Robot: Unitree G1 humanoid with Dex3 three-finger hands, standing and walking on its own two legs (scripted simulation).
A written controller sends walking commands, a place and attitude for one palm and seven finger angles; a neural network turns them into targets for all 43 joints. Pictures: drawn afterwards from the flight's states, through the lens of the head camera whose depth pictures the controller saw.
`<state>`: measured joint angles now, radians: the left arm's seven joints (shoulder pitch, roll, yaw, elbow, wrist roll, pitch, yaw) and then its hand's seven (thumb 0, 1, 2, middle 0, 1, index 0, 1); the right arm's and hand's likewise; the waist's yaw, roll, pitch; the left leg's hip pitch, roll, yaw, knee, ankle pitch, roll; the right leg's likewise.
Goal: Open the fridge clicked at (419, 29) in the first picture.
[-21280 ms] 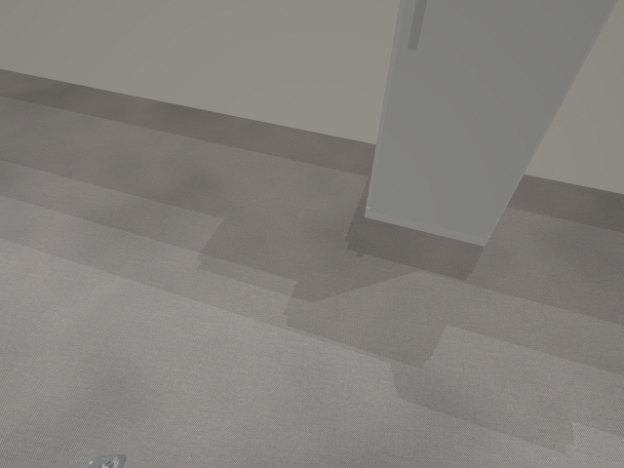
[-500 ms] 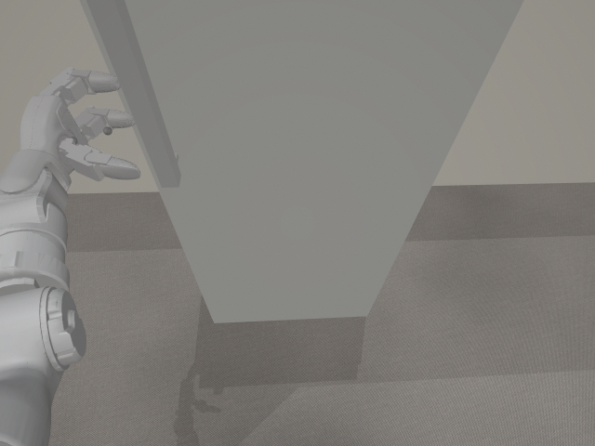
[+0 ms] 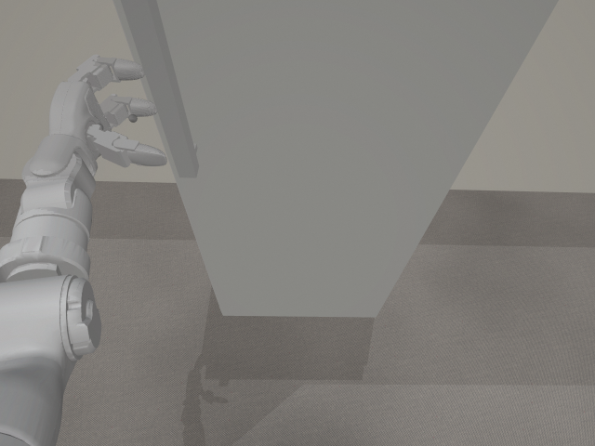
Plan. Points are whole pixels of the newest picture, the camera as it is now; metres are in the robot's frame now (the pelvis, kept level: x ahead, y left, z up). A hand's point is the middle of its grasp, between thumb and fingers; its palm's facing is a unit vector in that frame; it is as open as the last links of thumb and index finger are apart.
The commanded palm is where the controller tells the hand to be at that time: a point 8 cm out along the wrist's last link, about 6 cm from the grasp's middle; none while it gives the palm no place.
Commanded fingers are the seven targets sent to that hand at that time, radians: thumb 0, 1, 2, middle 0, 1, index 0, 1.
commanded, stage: feel for the door with the fingertips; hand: left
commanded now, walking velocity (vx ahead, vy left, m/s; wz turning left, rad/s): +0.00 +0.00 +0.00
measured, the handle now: (156, 35) +0.52 +0.17 +0.26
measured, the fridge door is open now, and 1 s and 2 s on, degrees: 0 0 0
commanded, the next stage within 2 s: slide the fingers in behind the handle in 0.22 s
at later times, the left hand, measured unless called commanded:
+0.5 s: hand (132, 116) +0.48 +0.22 +0.17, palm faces +0.03 -1.00 -0.01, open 13.2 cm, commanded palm +0.47 +0.24 +0.17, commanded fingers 0.00 -0.50 0.30 -0.30 -1.20 -0.30 -1.20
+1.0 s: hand (159, 126) +0.47 +0.18 +0.17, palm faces +0.00 -1.00 +0.00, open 13.9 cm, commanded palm +0.45 +0.24 +0.17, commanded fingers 0.00 -0.50 0.30 -0.30 -1.20 -0.30 -1.20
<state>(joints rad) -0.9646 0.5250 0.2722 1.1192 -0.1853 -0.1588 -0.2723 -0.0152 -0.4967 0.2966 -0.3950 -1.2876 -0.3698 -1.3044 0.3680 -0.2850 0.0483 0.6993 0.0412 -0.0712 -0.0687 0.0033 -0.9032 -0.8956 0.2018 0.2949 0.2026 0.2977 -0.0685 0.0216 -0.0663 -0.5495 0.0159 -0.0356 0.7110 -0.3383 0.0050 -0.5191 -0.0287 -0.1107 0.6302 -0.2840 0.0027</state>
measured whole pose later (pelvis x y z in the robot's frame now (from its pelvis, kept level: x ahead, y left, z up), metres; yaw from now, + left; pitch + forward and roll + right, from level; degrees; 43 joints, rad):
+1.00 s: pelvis +0.01 +0.00 +0.01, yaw -2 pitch +8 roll -1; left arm -0.79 0.43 0.32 0.93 -0.17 -0.13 -0.24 -0.02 -0.50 0.30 -0.32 -1.23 -0.31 -1.21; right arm 0.32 -0.27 0.05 0.66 0.05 -0.06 -0.07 0.00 -0.90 -0.90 0.20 0.29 0.20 0.30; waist -0.06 0.04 -0.07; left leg -0.45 0.03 0.01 0.66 -0.34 0.00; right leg -0.45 -0.01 -0.07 0.60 -0.28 0.00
